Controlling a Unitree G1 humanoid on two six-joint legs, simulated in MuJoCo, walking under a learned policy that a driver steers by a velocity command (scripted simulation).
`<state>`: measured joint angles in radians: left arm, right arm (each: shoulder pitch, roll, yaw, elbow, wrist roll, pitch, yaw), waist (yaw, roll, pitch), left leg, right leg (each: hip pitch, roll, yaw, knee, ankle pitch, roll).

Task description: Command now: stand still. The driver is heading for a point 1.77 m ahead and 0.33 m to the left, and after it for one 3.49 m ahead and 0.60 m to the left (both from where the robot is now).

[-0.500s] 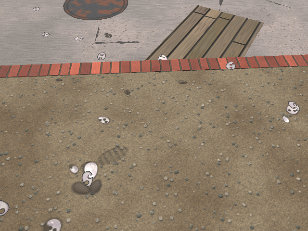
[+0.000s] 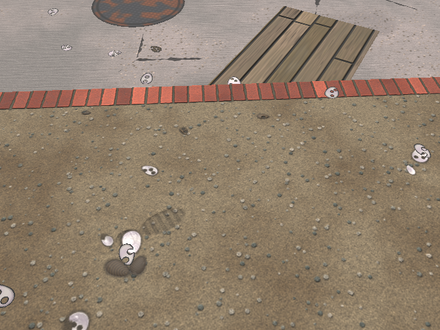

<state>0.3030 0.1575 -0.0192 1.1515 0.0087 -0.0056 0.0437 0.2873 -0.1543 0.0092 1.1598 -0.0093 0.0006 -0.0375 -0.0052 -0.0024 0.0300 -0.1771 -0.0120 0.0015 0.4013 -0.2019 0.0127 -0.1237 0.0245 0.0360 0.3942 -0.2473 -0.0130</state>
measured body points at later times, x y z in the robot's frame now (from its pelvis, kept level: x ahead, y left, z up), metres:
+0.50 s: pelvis +0.07 +0.02 -0.01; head +0.07 +0.04 +0.44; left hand -0.01 +0.25 -0.17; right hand +0.09 -0.22 -0.16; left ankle +0.04 +0.10 -0.74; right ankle -0.02 -0.11 -0.74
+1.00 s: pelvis +0.33 +0.01 -0.02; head +0.36 +0.01 +0.43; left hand +0.42 +0.26 -0.16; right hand +0.31 -0.23 -0.17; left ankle +0.19 +0.11 -0.64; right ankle +0.39 -0.04 -0.74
